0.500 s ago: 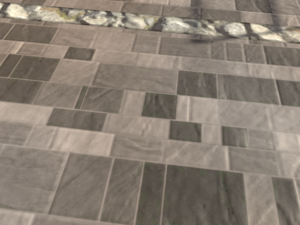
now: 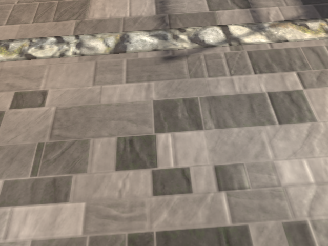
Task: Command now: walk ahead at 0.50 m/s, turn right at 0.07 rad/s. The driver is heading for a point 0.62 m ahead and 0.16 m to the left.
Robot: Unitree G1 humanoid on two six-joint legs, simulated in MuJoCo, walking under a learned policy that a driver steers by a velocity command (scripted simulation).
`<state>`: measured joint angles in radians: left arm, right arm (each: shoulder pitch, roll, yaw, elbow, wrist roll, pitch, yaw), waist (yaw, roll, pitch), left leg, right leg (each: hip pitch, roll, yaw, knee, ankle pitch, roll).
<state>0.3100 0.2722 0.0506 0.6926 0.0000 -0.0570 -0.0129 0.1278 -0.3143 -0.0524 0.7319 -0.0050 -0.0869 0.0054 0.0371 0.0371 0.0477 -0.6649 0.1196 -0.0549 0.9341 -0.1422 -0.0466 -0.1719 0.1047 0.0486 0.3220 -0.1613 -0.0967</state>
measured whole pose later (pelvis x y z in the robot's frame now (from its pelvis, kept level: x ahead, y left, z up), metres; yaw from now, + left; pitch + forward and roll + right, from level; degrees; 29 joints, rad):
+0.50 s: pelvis +0.29 +0.09 +0.00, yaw +13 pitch +1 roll +0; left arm 0.19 0.30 0.03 0.69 0.01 -0.10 0.00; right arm 0.30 -0.29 -0.05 0.72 0.01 -0.06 0.02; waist -0.03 -0.02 0.04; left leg -0.25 -0.12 -0.06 0.38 -0.15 0.10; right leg -0.56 -0.06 0.07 1.05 -0.32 0.03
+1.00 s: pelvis +0.52 +0.09 -0.01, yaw +25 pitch +1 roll +0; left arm 0.17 0.24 0.02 0.75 0.02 -0.06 -0.02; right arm 0.21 -0.30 -0.05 0.70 0.00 0.02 -0.03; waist 0.01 0.03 0.06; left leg -0.45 0.02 -0.09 0.86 -0.40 -0.07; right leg -0.30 0.04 0.00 0.42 -0.13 -0.04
